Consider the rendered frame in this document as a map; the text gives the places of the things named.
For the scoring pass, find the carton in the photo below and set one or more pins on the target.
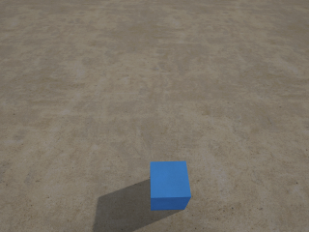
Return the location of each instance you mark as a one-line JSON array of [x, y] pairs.
[[169, 185]]

